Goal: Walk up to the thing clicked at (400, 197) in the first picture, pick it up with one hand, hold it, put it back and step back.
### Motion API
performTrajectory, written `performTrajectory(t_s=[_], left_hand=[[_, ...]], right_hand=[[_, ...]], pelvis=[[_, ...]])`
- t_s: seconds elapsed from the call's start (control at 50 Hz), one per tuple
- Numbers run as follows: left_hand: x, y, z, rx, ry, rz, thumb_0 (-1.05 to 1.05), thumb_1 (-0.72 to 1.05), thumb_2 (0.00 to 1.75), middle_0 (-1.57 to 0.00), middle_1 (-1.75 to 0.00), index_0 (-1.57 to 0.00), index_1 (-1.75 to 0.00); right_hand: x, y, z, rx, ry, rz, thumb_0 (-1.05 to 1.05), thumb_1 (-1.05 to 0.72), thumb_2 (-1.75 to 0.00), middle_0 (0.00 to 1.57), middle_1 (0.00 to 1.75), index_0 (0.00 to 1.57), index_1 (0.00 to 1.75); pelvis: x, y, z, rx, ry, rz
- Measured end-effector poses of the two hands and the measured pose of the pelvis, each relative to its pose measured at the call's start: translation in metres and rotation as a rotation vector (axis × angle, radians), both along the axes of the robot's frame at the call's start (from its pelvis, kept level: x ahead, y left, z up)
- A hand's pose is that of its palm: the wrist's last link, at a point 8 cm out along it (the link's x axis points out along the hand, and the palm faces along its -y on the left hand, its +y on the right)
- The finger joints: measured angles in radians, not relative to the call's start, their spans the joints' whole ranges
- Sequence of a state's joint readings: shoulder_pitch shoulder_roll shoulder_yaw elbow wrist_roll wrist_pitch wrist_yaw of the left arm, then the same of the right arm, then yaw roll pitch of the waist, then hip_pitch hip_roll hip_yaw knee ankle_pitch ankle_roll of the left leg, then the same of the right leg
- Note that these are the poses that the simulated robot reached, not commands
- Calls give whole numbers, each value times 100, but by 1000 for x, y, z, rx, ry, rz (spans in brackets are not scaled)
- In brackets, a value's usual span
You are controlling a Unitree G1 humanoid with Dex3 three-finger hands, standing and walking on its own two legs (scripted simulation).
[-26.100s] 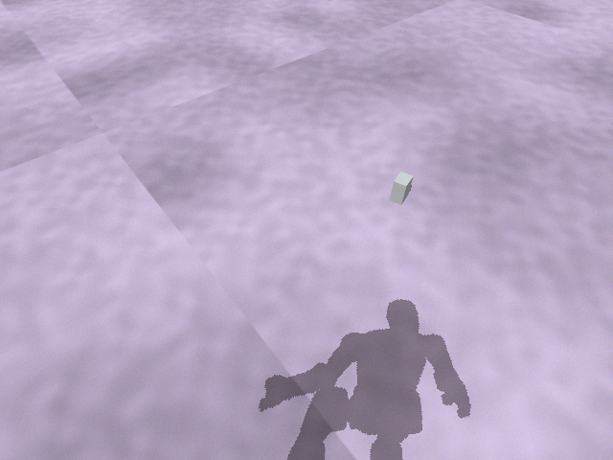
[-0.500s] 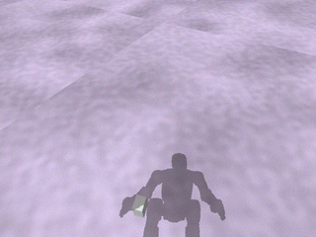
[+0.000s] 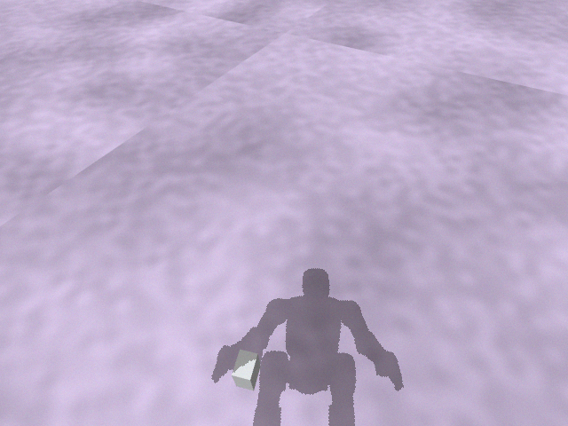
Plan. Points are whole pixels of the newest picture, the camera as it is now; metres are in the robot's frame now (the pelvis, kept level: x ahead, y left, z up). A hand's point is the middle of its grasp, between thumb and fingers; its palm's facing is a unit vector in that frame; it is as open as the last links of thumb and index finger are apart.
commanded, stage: stand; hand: left
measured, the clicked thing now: (246, 370) +0.40 +0.18 -0.72
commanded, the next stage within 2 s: step back in 0.74 s
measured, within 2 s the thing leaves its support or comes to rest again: neither
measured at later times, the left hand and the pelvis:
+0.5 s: hand out of the picture +0.08 +0.25 -0.16, palm faces -0.01 -0.94 -0.34, open 7.4 cm; pelvis +0.01 +0.00 +0.00, yaw +0 degrees
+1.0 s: hand out of the picture +0.09 +0.29 -0.17, palm faces -0.02 -0.92 -0.38, open 7.4 cm; pelvis -0.03 +0.02 -0.02, yaw +0 degrees
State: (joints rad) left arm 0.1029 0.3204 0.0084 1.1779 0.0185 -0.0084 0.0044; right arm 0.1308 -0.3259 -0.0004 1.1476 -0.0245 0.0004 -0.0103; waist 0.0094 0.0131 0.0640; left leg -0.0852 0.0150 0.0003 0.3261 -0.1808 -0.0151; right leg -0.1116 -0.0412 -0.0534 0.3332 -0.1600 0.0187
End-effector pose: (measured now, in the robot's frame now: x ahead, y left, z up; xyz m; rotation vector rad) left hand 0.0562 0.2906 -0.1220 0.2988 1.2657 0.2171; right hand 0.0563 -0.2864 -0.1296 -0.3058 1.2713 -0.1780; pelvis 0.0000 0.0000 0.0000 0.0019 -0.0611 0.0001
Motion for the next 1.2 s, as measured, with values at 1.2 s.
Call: performTrajectory(t_s=[1.2], left_hand=[[32, 67, -24, 21, -129, -80, 1, 91, 90, -21, -30, -20, -30]], right_hand=[[-70, 23, 14, -131, 66, -26, 0, -90, -90, 21, 30, 20, 29]], pelvis=[[-59, 53, -20, -23, 47, 5]])
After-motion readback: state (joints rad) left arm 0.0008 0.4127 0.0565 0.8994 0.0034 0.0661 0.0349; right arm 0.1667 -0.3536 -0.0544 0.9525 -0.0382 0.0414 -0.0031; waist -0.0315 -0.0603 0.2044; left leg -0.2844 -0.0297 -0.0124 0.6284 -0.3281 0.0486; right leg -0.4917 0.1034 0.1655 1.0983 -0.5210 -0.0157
